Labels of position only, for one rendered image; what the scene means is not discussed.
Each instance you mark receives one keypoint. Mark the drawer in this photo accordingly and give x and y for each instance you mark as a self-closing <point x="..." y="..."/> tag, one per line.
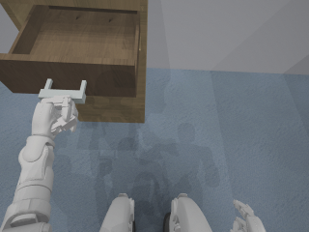
<point x="71" y="44"/>

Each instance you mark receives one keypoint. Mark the robot thigh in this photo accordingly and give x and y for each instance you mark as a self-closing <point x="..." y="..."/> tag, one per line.
<point x="119" y="215"/>
<point x="186" y="213"/>

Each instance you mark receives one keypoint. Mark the robot left hand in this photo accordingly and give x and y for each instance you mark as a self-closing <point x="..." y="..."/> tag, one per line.
<point x="60" y="109"/>

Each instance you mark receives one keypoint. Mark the robot right hand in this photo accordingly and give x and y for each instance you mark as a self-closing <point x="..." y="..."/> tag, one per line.
<point x="251" y="223"/>

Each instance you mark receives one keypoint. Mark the handle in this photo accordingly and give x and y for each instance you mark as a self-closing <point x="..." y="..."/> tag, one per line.
<point x="77" y="96"/>

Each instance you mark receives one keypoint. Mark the robot left thigh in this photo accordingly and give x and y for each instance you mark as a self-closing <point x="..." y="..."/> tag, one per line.
<point x="119" y="215"/>

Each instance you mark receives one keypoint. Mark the robot right thigh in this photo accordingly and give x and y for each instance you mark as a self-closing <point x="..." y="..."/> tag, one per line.
<point x="186" y="213"/>

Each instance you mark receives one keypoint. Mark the cabinet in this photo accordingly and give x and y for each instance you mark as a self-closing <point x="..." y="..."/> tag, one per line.
<point x="100" y="108"/>

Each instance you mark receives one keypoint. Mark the left robot upper arm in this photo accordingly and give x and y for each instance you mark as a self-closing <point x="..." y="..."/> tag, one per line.
<point x="34" y="227"/>

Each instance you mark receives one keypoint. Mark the robot left forearm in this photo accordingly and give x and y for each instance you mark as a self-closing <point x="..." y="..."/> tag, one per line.
<point x="31" y="202"/>

